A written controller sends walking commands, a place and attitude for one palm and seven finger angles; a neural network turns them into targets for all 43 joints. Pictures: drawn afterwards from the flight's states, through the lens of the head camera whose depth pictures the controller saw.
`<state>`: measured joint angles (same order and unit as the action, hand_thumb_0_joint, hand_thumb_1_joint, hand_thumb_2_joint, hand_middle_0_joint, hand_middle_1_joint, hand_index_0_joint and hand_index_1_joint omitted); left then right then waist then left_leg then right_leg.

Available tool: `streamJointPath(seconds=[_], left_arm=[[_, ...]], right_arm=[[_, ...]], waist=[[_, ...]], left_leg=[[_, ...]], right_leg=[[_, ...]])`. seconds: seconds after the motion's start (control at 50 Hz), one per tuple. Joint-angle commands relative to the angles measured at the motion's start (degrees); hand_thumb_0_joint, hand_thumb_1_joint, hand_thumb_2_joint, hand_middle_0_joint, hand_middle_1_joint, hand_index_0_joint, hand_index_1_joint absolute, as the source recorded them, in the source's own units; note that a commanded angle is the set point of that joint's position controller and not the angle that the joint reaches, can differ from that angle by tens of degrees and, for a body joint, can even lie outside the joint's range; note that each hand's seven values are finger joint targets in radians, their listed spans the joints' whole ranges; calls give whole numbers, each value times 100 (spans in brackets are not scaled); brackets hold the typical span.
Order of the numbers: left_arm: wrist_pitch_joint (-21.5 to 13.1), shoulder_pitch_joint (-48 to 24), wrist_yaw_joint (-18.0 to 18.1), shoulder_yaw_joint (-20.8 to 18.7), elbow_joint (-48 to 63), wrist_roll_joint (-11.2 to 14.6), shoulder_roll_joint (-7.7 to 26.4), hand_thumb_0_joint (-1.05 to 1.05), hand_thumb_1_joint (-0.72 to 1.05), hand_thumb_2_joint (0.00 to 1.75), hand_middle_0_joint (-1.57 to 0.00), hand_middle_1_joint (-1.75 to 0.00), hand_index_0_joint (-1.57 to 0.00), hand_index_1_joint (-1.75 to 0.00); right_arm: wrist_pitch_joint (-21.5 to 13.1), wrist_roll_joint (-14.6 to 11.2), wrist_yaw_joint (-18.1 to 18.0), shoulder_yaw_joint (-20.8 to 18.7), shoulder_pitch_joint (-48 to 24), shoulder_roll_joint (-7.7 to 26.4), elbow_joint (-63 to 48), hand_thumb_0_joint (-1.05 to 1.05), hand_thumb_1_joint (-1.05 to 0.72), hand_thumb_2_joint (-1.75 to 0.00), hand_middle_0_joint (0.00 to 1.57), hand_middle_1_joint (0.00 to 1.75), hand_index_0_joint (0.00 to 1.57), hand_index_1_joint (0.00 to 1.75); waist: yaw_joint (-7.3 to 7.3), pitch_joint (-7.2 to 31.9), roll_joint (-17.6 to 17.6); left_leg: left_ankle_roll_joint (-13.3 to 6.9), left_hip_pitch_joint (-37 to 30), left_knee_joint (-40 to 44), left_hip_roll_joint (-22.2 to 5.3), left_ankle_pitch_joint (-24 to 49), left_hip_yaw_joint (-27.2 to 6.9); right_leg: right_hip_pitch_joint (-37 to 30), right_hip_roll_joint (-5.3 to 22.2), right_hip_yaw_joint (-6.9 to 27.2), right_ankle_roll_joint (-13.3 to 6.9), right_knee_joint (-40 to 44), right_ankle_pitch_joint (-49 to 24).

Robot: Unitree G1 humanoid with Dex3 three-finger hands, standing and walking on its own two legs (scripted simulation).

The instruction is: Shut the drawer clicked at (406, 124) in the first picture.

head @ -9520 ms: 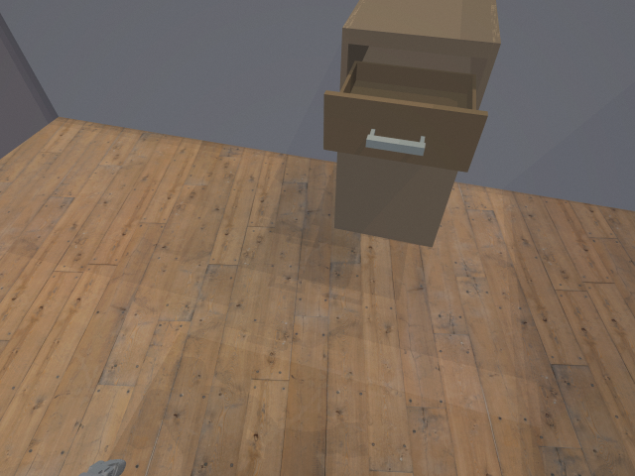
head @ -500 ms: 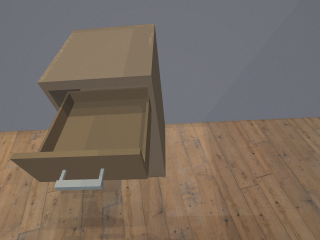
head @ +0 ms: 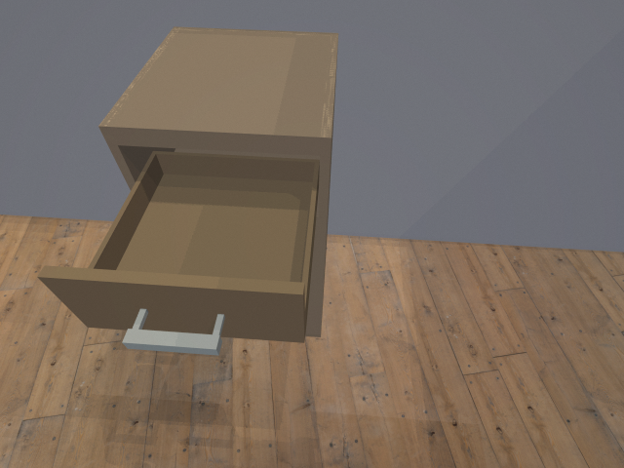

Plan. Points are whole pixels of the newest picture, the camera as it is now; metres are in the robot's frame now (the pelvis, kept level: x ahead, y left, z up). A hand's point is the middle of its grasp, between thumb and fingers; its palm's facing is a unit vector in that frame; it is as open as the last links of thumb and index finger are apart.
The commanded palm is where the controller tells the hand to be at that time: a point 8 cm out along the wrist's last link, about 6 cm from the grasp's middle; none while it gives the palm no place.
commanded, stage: come to a stop and stand still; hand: left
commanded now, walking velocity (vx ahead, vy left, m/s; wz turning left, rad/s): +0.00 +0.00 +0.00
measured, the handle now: (177, 329) +0.31 +0.24 -0.06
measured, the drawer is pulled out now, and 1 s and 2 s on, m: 0.30 0.30 0.29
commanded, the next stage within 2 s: look again from close up in 0.70 s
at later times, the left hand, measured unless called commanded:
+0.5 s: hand out of the picture +0.02 +0.22 -0.18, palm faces +0.00 -0.98 -0.18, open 7.3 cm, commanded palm none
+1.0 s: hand out of the picture +0.00 +0.20 -0.18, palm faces +0.01 -0.99 -0.16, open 7.3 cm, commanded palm none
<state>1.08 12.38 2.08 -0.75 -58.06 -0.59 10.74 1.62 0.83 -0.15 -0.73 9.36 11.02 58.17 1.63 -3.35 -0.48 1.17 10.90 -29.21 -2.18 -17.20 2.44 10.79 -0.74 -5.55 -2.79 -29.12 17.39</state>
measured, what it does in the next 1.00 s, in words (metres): shifts its weight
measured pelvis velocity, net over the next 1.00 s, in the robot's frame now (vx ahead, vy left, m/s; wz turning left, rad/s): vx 0.01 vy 0.05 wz -0.04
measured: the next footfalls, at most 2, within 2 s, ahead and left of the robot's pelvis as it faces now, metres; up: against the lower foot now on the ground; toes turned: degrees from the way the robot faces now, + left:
none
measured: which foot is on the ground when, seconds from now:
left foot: down 0.00-1.00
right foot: down 0.00-1.00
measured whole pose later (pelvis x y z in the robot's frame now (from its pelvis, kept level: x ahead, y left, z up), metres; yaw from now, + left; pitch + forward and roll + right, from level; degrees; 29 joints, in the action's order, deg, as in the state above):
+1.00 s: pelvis +0.01 +0.05 +0.00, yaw -2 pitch -2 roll +0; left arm 0.3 18.5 2.5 0.1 -65.6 -0.5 6.3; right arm -0.4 0.0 -1.9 -0.2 17.8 7.2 66.1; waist 0.3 -1.0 0.2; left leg -3.0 6.7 -25.1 1.2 -17.1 6.2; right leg 8.1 2.4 -1.8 1.4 -26.1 16.4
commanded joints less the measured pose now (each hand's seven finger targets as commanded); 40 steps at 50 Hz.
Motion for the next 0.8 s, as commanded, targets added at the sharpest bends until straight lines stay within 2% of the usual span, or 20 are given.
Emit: streamJointPath(seconds=[0.0, 0.04, 0.12, 0.2, 0.28, 0.34, 0.36, 0.4, 0.48, 0.54, 0.64, 0.66, 0.78], left_arm=[[-166, 252, 58, -112, 148, -20, 728, 0, 90, 90, -20, -30, -20, -30], [-166, 309, 51, -94, 50, -26, 654, 0, 90, 90, -20, -30, -20, -30], [-170, 439, 45, -64, -92, -25, 547, 0, 90, 90, -20, -30, -20, -30], [-156, 557, 46, -32, -252, -19, 462, 0, 90, 90, -20, -30, -20, -30], [-144, 645, 52, -5, -379, -11, 382, 0, 90, 90, -20, -30, -20, -30], [-143, 732, 60, 3, -463, -8, 329, 0, 90, 90, -20, -30, -20, -30], [-131, 700, 54, 9, -471, -4, 351, 0, 90, 90, -20, -30, -20, -30], [-123, 754, 64, 13, -507, -5, 272, 0, 90, 90, -20, -30, -20, -30], [-105, 797, 72, 21, -545, -4, 215, 0, 90, 90, -20, -30, -20, -30], [-117, 879, 80, 22, -585, -8, 177, 0, 90, 90, -20, -30, -20, -30], [-110, 936, 88, 27, -612, -14, 115, 0, 90, 90, -20, -30, -20, -30], [-105, 921, 82, 28, -604, -14, 138, 0, 90, 90, -20, -30, -20, -30], [-122, 1017, 91, 16, -623, -19, 71, 0, 90, 90, -20, -30, -20, -30]], right_arm=[[-141, 5, -110, -77, 359, 581, -47, 0, -90, -90, 20, 30, 20, 30], [-148, 6, -119, -66, 402, 543, 33, 0, -90, -90, 20, 30, 20, 30], [-196, -3, -140, -49, 563, 504, 185, 0, -90, -90, 20, 30, 20, 30], [-237, -14, -164, -34, 715, 490, 333, 0, -90, -90, 20, 30, 20, 30], [-266, -26, -195, -21, 922, 475, 465, 0, -90, -90, 20, 30, 20, 30], [-271, -34, -204, -17, 1027, 422, 534, 0, -90, -90, 20, 30, 20, 30], [-276, -44, -209, -17, 1079, 439, 551, 0, -90, -90, 20, 30, 20, 30], [-279, -39, -225, -17, 1135, 409, 587, 0, -90, -90, 20, 30, 20, 30], [-277, -46, -235, -15, 1239, 363, 643, 0, -90, -90, 20, 30, 20, 30], [-284, -49, -231, -15, 1281, 304, 679, 0, -90, -90, 20, 30, 20, 30], [-280, -50, -230, -11, 1315, 249, 701, 0, -90, -90, 20, 30, 20, 30], [-282, -54, -229, -14, 1334, 248, 704, 0, -90, -90, 20, 30, 20, 30], [-295, -55, -236, -23, 1353, 191, 706, 0, -90, -90, 20, 30, 20, 30]], waist=[[-114, 372, -161], [-128, 164, -41], [-128, 100, -40], [-116, 47, -210], [-115, 43, -208], [-124, 44, -75], [-140, 52, -174], [-136, -17, -139], [-136, -136, -123], [-135, -134, 44], [-140, -261, 9], [-151, -250, -75], [-144, -167, -6]], left_leg=[[-273, -302, 386, -472, 1699, -298], [-290, -177, 503, -448, 1292, -317], [-335, -193, 657, -466, 1344, -363], [-383, -271, 781, -513, 1672, -399], [-419, -378, 843, -553, 2166, -421], [-431, -394, 865, -529, 2061, -421], [-428, -417, 926, -550, 2154, -424], [-441, -443, 925, -554, 2254, -434], [-445, -387, 997, -559, 2121, -440], [-456, -353, 989, -522, 1862, -434], [-457, -274, 1041, -510, 1604, -441], [-458, -268, 1085, -513, 1643, -448], [-462, -355, 1009, -501, 1686, -430]], right_leg=[[-160, 738, 706, 135, 628, -1527], [-61, 730, 737, 122, 707, -1240], [-83, 686, 682, 142, 695, -1148], [-85, 653, 569, 177, 620, -1123], [-122, 641, 479, 208, 544, -1202], [-152, 659, 499, 206, 584, -1221], [-133, 635, 476, 219, 528, -1171], [-86, 631, 460, 234, 529, -1144], [-30, 628, 459, 243, 532, -1035], [-41, 650, 518, 238, 590, -1065], [66, 640, 539, 242, 606, -962], [68, 638, 523, 238, 588, -963], [82, 642, 562, 235, 580, -1073]])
